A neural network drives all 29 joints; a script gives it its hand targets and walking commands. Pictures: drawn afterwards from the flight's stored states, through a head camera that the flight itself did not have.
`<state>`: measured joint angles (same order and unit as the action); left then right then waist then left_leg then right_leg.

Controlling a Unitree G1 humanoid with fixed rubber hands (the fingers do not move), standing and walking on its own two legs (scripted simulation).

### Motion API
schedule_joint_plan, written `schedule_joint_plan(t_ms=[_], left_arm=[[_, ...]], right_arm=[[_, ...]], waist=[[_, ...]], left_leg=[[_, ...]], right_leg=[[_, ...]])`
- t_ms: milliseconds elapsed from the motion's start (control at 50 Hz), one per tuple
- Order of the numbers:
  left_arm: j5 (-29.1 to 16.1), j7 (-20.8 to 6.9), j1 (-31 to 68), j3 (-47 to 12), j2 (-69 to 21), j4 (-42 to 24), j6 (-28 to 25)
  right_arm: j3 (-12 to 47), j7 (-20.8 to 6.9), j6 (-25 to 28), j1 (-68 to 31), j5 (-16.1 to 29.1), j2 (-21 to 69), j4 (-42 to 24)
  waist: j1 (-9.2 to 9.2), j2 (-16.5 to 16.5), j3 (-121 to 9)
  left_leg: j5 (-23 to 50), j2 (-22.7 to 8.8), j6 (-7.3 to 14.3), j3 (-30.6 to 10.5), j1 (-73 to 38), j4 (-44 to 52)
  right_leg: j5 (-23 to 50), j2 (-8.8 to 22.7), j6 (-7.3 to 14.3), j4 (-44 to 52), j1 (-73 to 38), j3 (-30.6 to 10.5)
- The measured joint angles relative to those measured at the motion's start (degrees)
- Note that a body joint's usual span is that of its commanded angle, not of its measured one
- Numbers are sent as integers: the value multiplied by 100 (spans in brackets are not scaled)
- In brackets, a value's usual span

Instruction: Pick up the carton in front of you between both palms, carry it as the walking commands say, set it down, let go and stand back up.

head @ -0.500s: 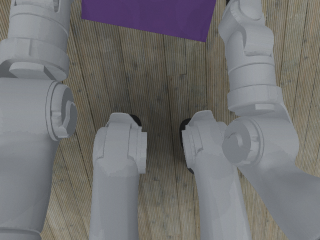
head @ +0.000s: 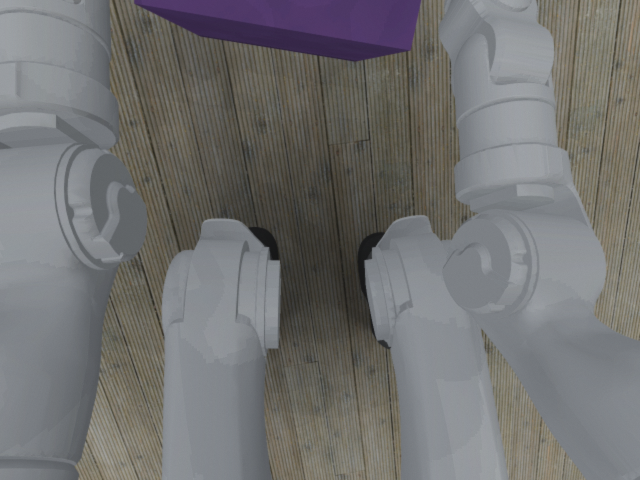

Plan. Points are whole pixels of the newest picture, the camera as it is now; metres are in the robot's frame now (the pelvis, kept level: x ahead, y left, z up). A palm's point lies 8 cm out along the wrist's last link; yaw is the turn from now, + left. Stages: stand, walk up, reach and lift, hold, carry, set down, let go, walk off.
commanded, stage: set down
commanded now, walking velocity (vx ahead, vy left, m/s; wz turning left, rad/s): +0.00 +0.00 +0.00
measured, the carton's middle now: out of the picture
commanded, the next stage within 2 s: let go in 1.84 s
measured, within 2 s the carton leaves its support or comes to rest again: rests again in 0.04 s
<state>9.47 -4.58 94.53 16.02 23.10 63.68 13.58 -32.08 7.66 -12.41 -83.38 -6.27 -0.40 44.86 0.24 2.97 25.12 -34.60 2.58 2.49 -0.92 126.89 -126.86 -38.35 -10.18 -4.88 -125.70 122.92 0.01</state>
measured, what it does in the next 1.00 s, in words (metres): stands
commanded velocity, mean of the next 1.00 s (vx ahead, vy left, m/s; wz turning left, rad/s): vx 0.00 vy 0.00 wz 0.00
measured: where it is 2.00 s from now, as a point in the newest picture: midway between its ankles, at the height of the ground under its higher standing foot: (319, 309)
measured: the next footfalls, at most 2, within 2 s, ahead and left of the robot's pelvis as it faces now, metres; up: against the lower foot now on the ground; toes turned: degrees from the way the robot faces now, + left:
none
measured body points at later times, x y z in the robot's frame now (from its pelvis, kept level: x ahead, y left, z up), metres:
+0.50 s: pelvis +0.01 +0.00 -0.01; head +0.39 +0.06 +0.22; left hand +0.60 +0.22 -0.18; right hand +0.58 -0.10 -0.18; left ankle +0.10 +0.10 -0.34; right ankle +0.10 -0.12 -0.34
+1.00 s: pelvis -0.02 +0.00 +0.00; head +0.35 +0.04 +0.24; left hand +0.60 +0.25 -0.13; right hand +0.57 -0.12 -0.13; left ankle +0.10 +0.10 -0.34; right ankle +0.10 -0.11 -0.34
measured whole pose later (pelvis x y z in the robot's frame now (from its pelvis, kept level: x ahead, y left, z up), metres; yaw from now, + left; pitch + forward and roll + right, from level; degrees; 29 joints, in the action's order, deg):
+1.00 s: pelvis -0.02 +0.00 +0.00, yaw -1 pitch +31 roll -5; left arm -10.3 -4.0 100.3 -1.2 35.8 71.2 10.2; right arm -14.3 13.3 -11.8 -88.0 9.3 -10.9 53.3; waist -1.6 2.8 27.8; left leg -32.3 0.7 3.5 -0.5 125.1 -126.2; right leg -34.9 -5.9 -2.6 -124.5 121.4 2.8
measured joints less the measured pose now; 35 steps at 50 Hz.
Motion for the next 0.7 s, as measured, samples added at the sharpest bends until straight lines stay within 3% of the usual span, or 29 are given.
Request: schedule_joint_plan(t_ms=[380, 580, 640, 700], left_arm=[[110, -197, -169, 282, -103, -226, -183], [64, -272, -96, 142, 133, 114, -377], [-279, -20, -289, -184, 335, 387, -546], [-921, 249, -440, -604, 650, 484, -755]], right_arm=[[-69, -356, 271, 53, 29, -140, 150], [198, -325, 278, -105, -124, -280, 556], [692, -66, 394, -83, 201, -526, 986], [1264, 158, 541, -67, 909, -891, 1211]], waist=[[67, 38, -48], [4, 28, 235], [-22, 15, 360], [-36, 65, 493]], left_leg=[[-300, -81, 76, 20, 63, -219], [-260, -60, 41, -4, -64, -306], [-207, -75, 35, -18, -87, -276], [-133, -150, 54, 11, -87, -269]], right_leg=[[-246, 16, 16, -159, 58, 47], [-229, 66, 21, -252, -86, 96], [-168, 86, 26, -211, -107, 121], [-40, 184, 95, -204, -68, 184]])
